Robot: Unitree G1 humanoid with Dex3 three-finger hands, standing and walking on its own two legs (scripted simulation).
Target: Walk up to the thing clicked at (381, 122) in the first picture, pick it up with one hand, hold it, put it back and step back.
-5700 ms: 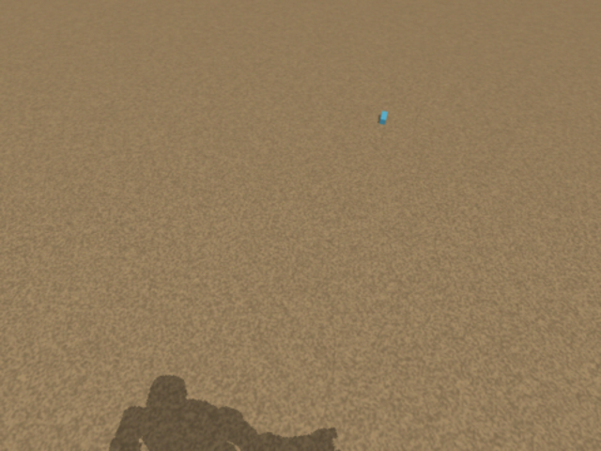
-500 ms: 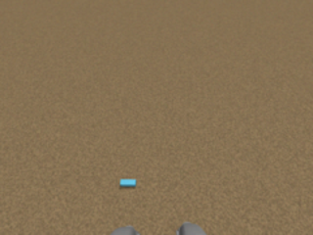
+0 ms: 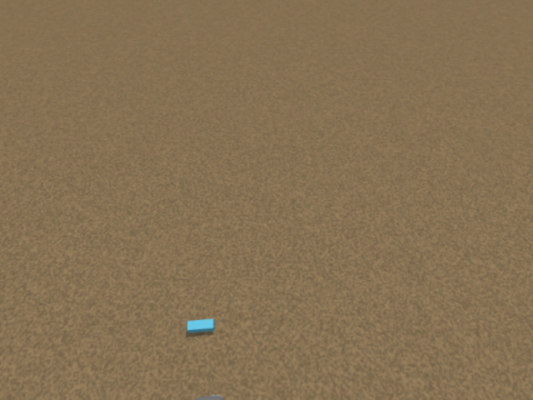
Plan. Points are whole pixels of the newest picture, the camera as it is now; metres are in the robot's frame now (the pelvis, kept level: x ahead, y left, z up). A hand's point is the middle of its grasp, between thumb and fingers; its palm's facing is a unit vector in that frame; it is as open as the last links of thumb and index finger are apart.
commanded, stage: walk up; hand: left
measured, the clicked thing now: (201, 325) +0.48 +0.23 -0.75
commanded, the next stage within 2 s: none
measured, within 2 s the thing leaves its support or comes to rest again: neither
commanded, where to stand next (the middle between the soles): +0.11 -0.06 m, yaw +5 degrees
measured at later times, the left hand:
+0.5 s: hand out of the picture +0.14 +0.24 -0.14, palm faces +0.01 -0.93 -0.36, open 7.3 cm
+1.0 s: hand out of the picture +0.13 +0.24 -0.14, palm faces +0.05 -0.94 -0.33, open 7.3 cm
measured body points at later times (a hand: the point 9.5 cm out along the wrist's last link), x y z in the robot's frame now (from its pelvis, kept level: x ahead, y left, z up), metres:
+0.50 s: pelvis +0.03 -0.02 +0.00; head +0.06 -0.03 +0.45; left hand +0.14 +0.28 -0.12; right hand +0.14 -0.32 -0.13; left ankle +0.07 +0.12 -0.73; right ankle +0.03 -0.15 -0.73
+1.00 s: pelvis +0.04 -0.02 +0.01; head +0.06 -0.02 +0.46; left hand +0.13 +0.29 -0.12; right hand +0.14 -0.32 -0.12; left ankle +0.07 +0.12 -0.73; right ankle +0.03 -0.15 -0.73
